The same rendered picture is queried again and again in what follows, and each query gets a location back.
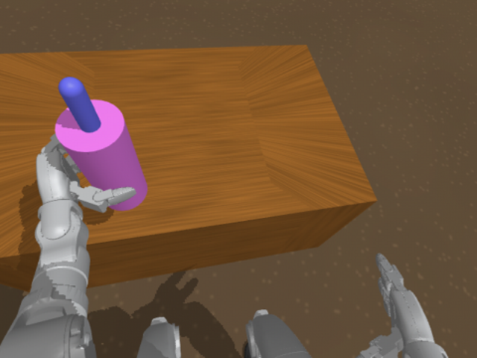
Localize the left robot arm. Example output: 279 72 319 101
0 199 97 358

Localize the left robot hand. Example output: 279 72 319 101
36 133 136 213

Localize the bottle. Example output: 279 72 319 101
55 77 148 211

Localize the right robot hand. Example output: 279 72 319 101
356 253 435 358

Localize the right robot arm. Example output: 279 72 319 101
402 341 449 358

